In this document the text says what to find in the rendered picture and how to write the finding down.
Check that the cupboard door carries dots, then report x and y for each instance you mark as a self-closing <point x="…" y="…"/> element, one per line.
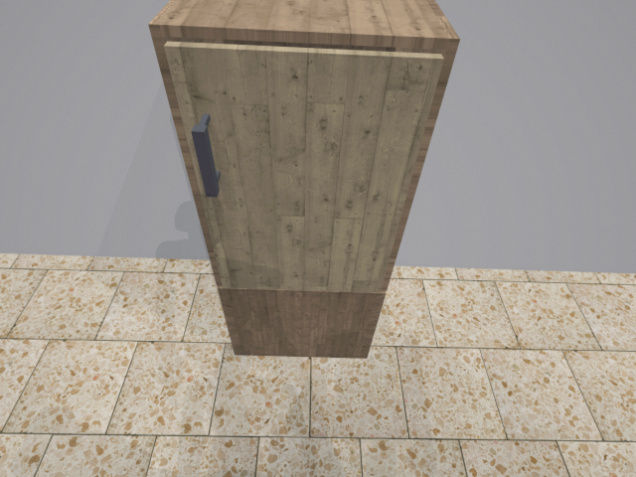
<point x="316" y="150"/>

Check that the handle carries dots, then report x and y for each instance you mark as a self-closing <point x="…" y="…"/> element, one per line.
<point x="205" y="157"/>

